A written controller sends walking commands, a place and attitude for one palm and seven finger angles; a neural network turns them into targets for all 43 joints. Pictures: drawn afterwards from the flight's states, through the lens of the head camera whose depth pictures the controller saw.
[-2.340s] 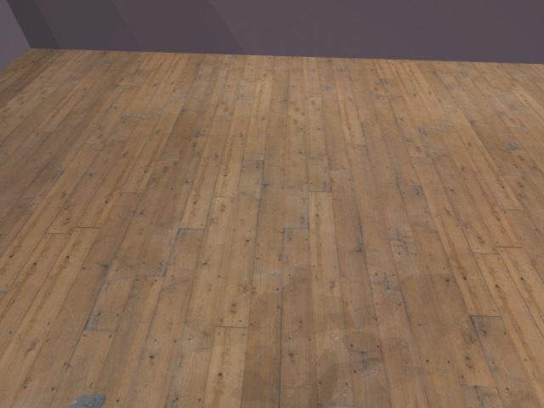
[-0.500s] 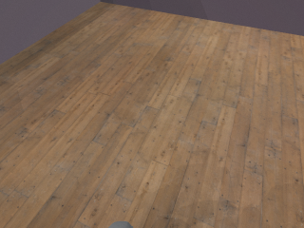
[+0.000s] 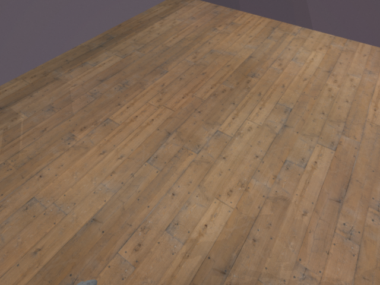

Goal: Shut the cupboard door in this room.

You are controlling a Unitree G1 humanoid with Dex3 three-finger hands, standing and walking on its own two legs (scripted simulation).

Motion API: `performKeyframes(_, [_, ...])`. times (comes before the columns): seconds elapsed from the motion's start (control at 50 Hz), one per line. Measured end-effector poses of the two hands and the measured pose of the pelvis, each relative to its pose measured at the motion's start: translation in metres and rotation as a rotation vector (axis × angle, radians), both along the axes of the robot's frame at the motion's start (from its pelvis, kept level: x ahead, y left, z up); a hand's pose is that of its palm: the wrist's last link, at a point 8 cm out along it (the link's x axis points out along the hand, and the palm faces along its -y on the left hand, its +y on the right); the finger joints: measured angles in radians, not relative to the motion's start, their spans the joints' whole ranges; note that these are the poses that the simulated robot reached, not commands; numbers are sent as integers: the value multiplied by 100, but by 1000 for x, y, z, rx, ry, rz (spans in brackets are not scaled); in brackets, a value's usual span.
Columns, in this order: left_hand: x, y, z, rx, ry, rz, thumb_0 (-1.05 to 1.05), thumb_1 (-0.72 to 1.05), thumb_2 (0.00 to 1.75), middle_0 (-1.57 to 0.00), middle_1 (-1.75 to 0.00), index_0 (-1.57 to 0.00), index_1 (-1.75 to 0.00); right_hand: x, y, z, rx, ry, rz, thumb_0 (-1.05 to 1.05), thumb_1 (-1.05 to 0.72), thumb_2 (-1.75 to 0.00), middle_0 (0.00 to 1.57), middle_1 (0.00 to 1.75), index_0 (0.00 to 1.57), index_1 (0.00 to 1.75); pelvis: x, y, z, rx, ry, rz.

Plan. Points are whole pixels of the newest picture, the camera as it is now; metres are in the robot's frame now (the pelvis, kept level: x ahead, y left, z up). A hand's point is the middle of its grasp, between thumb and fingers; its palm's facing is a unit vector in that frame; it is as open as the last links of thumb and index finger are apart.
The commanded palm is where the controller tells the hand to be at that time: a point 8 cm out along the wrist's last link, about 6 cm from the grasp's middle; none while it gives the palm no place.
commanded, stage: turn or walk to find it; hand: left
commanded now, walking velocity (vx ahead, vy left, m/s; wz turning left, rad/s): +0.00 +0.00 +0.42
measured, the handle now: out of the picture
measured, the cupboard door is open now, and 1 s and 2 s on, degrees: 56 56 56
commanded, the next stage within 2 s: stand and wait in 0.98 s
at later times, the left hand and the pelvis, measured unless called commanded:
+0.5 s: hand out of the picture -0.04 +0.23 -0.19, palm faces +0.28 -0.93 -0.22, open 7.4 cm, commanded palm none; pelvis -0.01 +0.02 -0.01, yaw +13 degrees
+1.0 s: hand out of the picture +0.02 +0.23 -0.15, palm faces +0.43 -0.86 -0.27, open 7.4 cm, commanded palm none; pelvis -0.01 +0.00 +0.00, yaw +26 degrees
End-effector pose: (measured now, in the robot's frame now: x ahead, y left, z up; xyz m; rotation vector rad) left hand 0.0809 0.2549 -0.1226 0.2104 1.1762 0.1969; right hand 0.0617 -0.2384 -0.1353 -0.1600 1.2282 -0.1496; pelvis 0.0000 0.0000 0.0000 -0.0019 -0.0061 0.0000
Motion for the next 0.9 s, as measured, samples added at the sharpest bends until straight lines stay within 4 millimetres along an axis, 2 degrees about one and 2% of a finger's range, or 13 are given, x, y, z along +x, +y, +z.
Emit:
performKeyframes(0.06, [-1,-12,2,24,-44,7,1,91,90,-20,-30,-20,-30,-6,-13,-14,19,22,3,0,-90,-90,21,30,21,30,-2,-12,-7,12,4,24])
performKeyframes(0.1, [-8,-18,6,28,-52,19,1,90,90,-20,-30,-20,-30,-9,-20,-17,19,44,12,0,-90,-90,21,30,20,30,-4,-16,-7,10,1,53])
performKeyframes(0.2, [-34,-27,10,15,-19,74,1,90,90,-20,-30,-20,-30,-11,-32,-11,6,93,45,0,-90,-90,20,30,20,30,-5,-19,1,17,-2,102])
performKeyframes(0.28, [-56,-27,4,-7,20,120,1,90,90,-21,-30,-20,-30,-6,-32,-6,-16,121,83,0,-91,-90,20,30,20,30,-5,-16,3,21,1,142])
performKeyframes(0.38, [-91,-15,-10,-40,75,192,1,90,90,-21,-30,-20,-30,16,-14,0,-48,117,157,0,-91,-90,20,30,20,30,-8,-3,0,13,7,190])
performKeyframes(0.48, [-129,13,-37,-70,139,278,1,90,90,-21,-30,-20,-30,49,21,3,-82,31,247,0,-91,-90,20,30,20,30,-12,20,-13,-3,12,235])
performKeyframes(0.54, [-141,27,-38,-69,185,306,1,90,90,-20,-30,-20,-30,61,41,12,-85,-19,277,0,-91,-90,20,30,20,30,-14,28,-9,-8,10,243])
performKeyframes(0.62, [-139,40,-27,-67,157,331,1,91,90,-20,-29,-20,-30,67,59,21,-79,-35,310,0,-90,-90,20,30,20,30,-15,35,0,-20,11,272])
performKeyframes(0.72, [-124,48,-15,-50,84,348,1,91,90,-20,-29,-19,-30,68,70,20,-55,-27,338,0,-90,-90,21,30,20,30,-14,38,5,-25,11,313])
performKeyframes(0.8, [-106,46,-6,-32,24,356,1,91,90,-20,-29,-19,-30,65,67,14,-38,-2,350,0,-90,-90,21,30,21,30,-13,33,5,-20,11,350])
performKeyframes(0.9, [-86,33,3,-1,-48,364,1,91,90,-20,-29,-19,-30,62,50,-1,-17,43,361,0,-90,-90,21,30,21,30,-9,18,1,-5,15,395])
